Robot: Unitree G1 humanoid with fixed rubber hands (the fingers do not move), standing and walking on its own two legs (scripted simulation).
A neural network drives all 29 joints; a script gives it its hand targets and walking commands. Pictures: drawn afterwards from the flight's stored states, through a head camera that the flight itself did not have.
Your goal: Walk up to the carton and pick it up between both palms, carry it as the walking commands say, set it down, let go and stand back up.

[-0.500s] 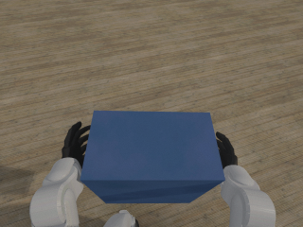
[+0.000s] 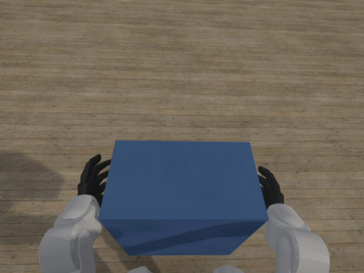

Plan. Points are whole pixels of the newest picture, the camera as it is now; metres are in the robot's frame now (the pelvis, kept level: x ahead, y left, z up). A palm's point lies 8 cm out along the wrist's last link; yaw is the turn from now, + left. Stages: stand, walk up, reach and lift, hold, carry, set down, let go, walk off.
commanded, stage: carry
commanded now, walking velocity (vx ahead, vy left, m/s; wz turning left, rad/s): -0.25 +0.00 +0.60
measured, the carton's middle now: (180, 206) +0.26 +0.01 +0.01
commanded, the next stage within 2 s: none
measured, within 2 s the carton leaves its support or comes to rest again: neither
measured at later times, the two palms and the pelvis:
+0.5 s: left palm out of the picture +0.04 +0.29 +0.13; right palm out of the picture +0.12 -0.03 +0.10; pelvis -0.15 +0.06 +0.01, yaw +16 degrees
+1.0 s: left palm out of the picture -0.18 +0.34 +0.12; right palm out of the picture -0.01 +0.05 +0.09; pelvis -0.30 +0.08 +0.01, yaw +30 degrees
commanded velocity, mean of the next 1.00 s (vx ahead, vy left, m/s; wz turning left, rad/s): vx -0.25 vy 0.00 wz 0.60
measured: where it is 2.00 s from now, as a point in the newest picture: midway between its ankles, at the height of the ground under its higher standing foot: outside the picture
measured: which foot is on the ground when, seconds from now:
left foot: down 0.00-0.18, up 0.20-0.54, down 0.56-0.84, up 0.86-1.00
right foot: up 0.00-0.16, down 0.18-0.54, up 0.56-0.82, down 0.84-1.00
